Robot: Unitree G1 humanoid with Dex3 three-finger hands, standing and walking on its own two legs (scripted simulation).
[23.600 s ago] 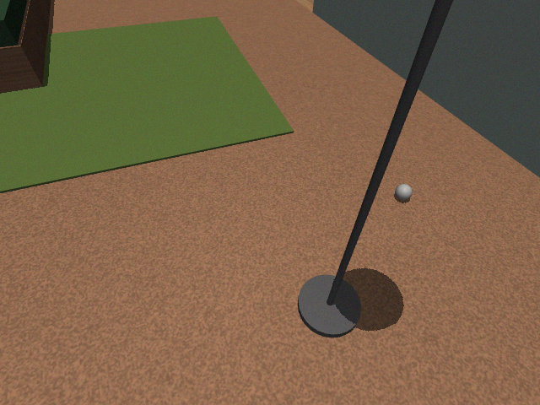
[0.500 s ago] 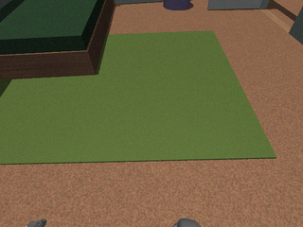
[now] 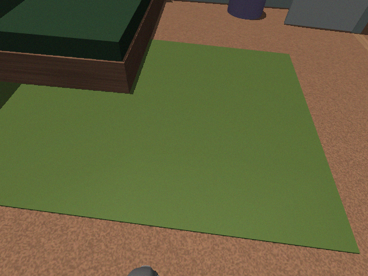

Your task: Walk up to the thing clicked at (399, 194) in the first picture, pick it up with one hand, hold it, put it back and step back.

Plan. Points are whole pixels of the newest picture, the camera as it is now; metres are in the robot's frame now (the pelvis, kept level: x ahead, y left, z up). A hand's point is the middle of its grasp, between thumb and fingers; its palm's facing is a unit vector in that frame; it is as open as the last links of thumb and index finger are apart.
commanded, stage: walk up
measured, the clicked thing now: out of the picture -0.33 -1.20 -0.72
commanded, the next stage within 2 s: none
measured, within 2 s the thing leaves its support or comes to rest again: neither
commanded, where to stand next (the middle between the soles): +0.55 +0.01 m, yaw -3 degrees
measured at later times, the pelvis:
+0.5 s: pelvis +0.19 +0.00 +0.00, yaw -4 degrees
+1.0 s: pelvis +0.40 +0.06 +0.01, yaw -26 degrees
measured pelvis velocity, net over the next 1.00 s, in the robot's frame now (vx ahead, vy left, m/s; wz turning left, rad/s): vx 0.40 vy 0.06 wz -0.45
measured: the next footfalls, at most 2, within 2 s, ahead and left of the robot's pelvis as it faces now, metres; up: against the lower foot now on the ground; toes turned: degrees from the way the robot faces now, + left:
right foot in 0.48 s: +0.33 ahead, -0.12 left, +0.00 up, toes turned -7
left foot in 0.96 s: +0.55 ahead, +0.13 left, +0.01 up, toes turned -28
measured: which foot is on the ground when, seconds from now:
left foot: down 0.00-0.52, up 0.54-0.94, down 0.96-1.00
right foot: down 0.00-0.02, up 0.04-0.46, down 0.48-0.98, up 1.00-1.00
